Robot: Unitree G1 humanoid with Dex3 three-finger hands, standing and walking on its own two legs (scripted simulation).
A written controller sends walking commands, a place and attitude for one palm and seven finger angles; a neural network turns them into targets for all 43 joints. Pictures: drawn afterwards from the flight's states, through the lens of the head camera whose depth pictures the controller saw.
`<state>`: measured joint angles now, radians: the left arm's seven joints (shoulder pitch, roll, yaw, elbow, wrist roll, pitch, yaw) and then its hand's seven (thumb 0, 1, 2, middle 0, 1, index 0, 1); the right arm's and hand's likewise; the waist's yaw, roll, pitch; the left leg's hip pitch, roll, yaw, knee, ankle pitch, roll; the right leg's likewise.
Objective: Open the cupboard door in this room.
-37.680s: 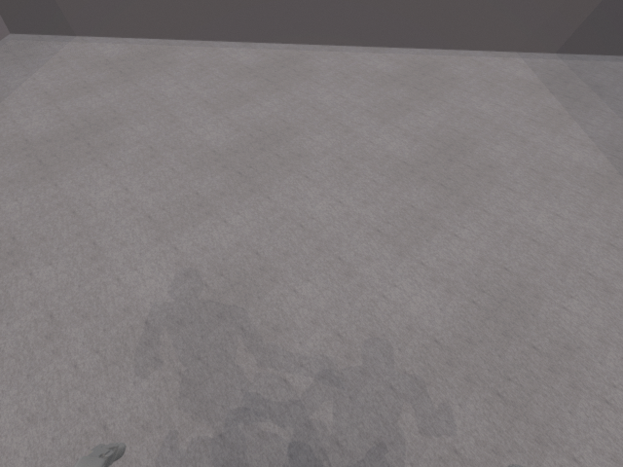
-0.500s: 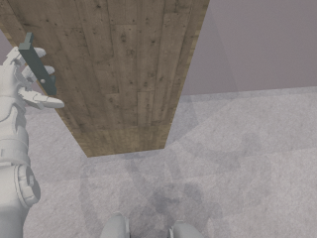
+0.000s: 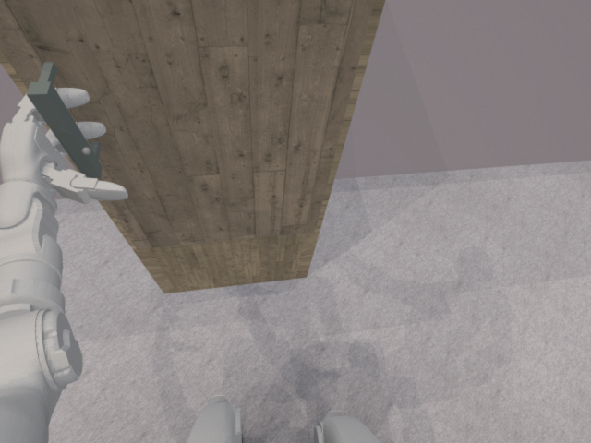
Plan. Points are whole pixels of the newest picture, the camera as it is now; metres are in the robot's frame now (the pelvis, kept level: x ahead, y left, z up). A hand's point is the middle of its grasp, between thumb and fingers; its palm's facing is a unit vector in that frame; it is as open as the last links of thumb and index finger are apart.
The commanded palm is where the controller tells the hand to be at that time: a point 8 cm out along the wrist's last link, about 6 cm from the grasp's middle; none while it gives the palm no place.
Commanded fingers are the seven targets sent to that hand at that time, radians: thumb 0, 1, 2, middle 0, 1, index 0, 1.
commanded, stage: slide the fingers in behind the handle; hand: left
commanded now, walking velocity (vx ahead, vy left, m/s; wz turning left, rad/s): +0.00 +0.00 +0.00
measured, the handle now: (72, 125) +0.52 +0.29 +0.09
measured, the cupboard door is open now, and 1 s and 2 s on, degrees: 0 0 36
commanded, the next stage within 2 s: close the thumb around the handle in 0.16 s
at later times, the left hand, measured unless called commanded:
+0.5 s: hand (87, 149) +0.47 +0.26 +0.09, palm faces +0.10 -0.99 +0.00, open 12.3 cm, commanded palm +0.45 +0.30 +0.09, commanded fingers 0.00 0.23 0.61 -0.35 -1.28 -0.35 -1.28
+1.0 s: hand (86, 152) +0.47 +0.26 +0.09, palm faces +0.10 -1.00 +0.00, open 5.5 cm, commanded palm +0.45 +0.30 +0.09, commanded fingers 0.00 0.90 0.90 -0.40 -1.35 -0.40 -1.35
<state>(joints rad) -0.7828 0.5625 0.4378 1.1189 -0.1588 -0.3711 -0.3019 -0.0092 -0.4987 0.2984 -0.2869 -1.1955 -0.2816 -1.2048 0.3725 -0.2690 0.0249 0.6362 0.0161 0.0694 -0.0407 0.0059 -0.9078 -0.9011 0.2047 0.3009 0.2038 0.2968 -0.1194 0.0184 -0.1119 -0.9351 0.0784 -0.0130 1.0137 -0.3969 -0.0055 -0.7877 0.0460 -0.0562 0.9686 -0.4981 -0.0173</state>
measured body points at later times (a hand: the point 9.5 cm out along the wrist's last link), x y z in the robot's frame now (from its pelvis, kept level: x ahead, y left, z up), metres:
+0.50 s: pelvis +0.00 +0.01 +0.00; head +0.10 +0.04 +0.44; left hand +0.46 +0.31 +0.09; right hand +0.03 -0.26 -0.11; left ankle +0.04 +0.12 -0.67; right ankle -0.02 -0.11 -0.67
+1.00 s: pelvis +0.00 +0.01 +0.00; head +0.10 +0.04 +0.44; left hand +0.46 +0.31 +0.09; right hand +0.03 -0.26 -0.11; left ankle +0.04 +0.12 -0.67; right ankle -0.02 -0.11 -0.67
